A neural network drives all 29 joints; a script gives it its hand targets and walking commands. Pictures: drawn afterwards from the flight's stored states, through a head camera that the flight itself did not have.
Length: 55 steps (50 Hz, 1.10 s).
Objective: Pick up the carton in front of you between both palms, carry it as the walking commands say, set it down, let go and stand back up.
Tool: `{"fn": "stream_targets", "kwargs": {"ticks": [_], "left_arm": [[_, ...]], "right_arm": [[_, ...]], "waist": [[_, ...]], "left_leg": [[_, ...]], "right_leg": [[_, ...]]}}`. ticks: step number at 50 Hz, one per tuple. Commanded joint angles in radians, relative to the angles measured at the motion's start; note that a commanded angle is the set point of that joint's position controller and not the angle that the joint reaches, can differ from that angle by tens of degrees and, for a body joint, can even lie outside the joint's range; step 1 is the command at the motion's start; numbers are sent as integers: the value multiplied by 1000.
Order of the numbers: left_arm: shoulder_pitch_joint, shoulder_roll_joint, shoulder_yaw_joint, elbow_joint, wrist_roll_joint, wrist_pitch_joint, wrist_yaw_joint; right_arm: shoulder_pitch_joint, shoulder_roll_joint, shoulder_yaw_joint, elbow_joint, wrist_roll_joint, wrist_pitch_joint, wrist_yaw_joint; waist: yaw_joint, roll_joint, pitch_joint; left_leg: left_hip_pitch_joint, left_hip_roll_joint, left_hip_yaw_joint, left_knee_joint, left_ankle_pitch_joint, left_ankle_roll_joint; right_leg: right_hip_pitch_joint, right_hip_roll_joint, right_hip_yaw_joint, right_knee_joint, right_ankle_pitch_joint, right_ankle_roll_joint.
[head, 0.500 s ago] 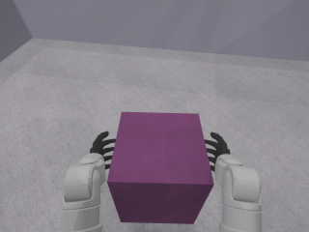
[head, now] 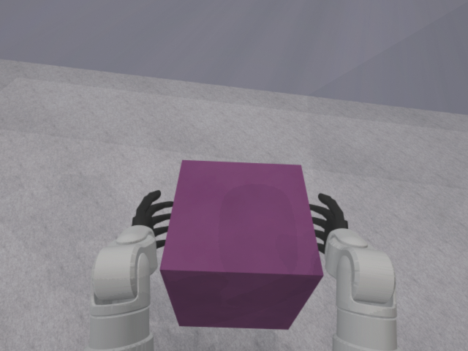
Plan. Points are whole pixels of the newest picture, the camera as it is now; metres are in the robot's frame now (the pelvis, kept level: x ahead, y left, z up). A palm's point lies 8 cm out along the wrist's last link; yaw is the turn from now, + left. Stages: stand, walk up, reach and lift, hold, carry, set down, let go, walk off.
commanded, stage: carry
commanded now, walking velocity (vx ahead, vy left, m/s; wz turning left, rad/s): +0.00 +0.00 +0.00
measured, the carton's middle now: (237, 248) +0.29 +0.00 -0.01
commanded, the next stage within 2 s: hold in 1.88 s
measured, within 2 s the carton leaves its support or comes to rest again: neither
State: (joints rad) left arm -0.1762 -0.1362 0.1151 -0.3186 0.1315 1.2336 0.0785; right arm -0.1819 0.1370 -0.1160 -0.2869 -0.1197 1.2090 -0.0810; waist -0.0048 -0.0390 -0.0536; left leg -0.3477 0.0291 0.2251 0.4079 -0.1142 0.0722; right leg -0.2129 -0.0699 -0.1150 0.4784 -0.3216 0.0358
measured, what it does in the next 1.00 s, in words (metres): stands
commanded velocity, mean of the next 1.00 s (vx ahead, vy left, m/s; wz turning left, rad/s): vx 0.00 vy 0.00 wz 0.00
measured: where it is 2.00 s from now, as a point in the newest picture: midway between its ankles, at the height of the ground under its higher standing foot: outside the picture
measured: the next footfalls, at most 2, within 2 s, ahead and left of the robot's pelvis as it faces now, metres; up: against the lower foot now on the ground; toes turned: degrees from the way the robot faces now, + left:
none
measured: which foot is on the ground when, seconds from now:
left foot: down 0.00-1.00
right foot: down 0.00-1.00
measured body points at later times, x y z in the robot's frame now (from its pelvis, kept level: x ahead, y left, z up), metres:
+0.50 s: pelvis +0.05 -0.02 -0.01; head +0.03 -0.02 +0.44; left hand +0.33 +0.13 +0.05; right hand +0.33 -0.17 +0.05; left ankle +0.07 +0.08 -0.74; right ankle -0.04 -0.12 -0.74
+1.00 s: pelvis +0.01 -0.02 +0.00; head -0.01 -0.02 +0.44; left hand +0.32 +0.12 +0.03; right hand +0.32 -0.18 +0.03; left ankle +0.07 +0.09 -0.74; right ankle -0.04 -0.12 -0.74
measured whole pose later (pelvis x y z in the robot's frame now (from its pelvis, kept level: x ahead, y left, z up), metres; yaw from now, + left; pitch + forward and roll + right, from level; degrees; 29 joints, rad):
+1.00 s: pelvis +0.01 -0.02 +0.00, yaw -1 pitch +2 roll +0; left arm -0.27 -0.15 0.22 0.27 0.29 0.69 0.01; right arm -0.28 0.16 -0.23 0.28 -0.28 0.69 -0.02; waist 0.00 0.00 -0.10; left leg -0.36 0.08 0.19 0.51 -0.18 0.03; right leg -0.20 -0.05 -0.15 0.53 -0.35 -0.01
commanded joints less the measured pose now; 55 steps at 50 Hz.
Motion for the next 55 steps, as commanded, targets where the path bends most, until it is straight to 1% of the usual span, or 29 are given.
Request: {"fn": "stream_targets", "kwargs": {"ticks": [1,2,3,5,7,9,13,16,20,25,30,35,40,43,46,50,53,55], "left_arm": [[-508,-942,-752,-125,-435,-28,-245],[-505,-931,-751,-125,-433,-27,-244],[-492,-913,-741,-117,-428,-21,-244],[-431,-878,-722,-70,-415,-7,-244],[-386,-857,-702,-14,-397,1,-246],[-383,-861,-695,21,-390,2,-252],[-444,-900,-709,35,-402,-20,-262],[-464,-918,-722,42,-402,-49,-265],[-453,-913,-722,71,-375,-108,-266],[-442,-891,-707,88,-338,-187,-264],[-411,-846,-653,153,-281,-259,-259],[-416,-813,-562,262,-202,-352,-257],[-485,-826,-464,395,-130,-466,-264],[-532,-851,-408,482,-93,-537,-274],[-567,-888,-393,529,-78,-588,-282],[-570,-921,-416,532,-86,-604,-289],[-542,-932,-466,487,-116,-579,-288],[-520,-921,-479,465,-126,-555,-285]], "right_arm": [[-468,970,716,-101,430,-17,260],[-477,952,722,-125,434,-14,260],[-473,937,722,-119,433,-7,257],[-429,897,713,-87,417,8,252],[-396,875,706,-44,399,19,250],[-394,875,704,-13,389,21,251],[-446,911,715,3,392,1,256],[-461,927,726,13,391,-27,258],[-451,924,724,46,366,-85,260],[-440,903,709,65,332,-163,263],[-405,854,651,131,274,-234,262],[-415,819,560,238,195,-329,263],[-480,831,462,371,127,-442,269],[-524,857,409,458,90,-513,278],[-560,892,393,507,75,-565,287],[-566,926,417,510,84,-582,294],[-542,938,466,464,115,-556,293],[-520,928,480,443,124,-531,290]], "waist": [[1,101,-403],[0,63,-383],[0,46,-371],[5,34,-365],[7,17,-358],[9,12,-346],[9,10,-318],[9,14,-324],[8,15,-337],[7,26,-326],[6,33,-303],[6,35,-267],[5,36,-238],[4,37,-244],[4,39,-263],[3,39,-291],[4,39,-304],[4,39,-307]], "left_leg": [[287,183,-154,-32,208,-35],[284,163,-135,1,281,-42],[280,162,-140,37,360,-40],[271,159,-139,100,481,-29],[250,152,-131,142,560,-26],[225,144,-121,160,564,-32],[192,135,-114,164,494,-46],[191,134,-116,169,463,-46],[189,133,-120,174,403,-40],[191,141,-129,157,356,-37],[186,146,-134,135,310,-40],[169,147,-139,103,222,-45],[157,149,-148,69,123,-47],[160,148,-150,57,90,-48],[167,148,-150,54,86,-47],[176,148,-147,57,109,-47],[178,149,-147,62,133,-46],[177,150,-147,66,148,-46]], "right_leg": [[95,-81,42,-108,153,4],[73,-104,52,-60,234,-2],[68,-103,45,-32,294,-4],[65,-102,39,-3,418,-7],[67,-98,39,21,544,-6],[70,-98,38,31,609,-4],[75,-100,35,30,639,-7],[85,-100,34,35,631,-12],[90,-102,32,40,600,-21],[70,-96,33,26,480,-29],[50,-93,36,6,388,-35],[17,-94,42,-25,287,-41],[-16,-95,53,-57,177,-50],[-25,-92,57,-66,134,-55],[-23,-90,60,-64,121,-58],[-12,-89,58,-54,139,-60],[-5,-89,55,-44,162,-59],[-4,-88,54,-39,176,-58]]}}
